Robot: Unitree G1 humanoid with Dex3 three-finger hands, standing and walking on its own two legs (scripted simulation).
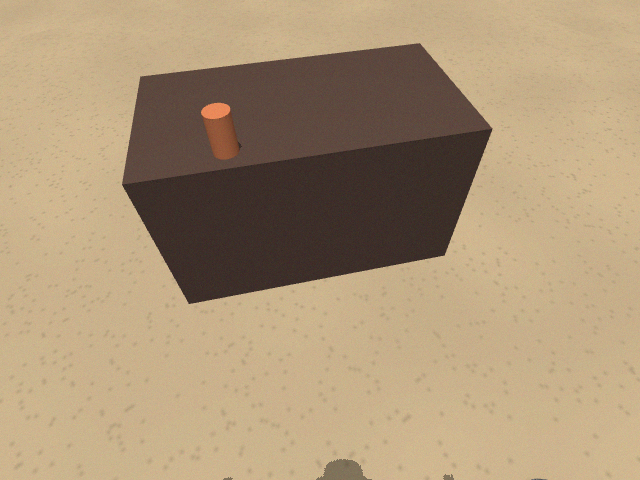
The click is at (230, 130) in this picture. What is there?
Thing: squat round
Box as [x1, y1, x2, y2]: [201, 103, 238, 159]
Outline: 209,104 202,109 201,113 214,156 222,159 230,158 238,152 238,145 230,109 226,104 223,103
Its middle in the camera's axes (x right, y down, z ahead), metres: -0.26 -0.29 +1.01
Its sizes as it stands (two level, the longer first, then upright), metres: 0.073 0.073 0.125
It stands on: a support 0.60 m high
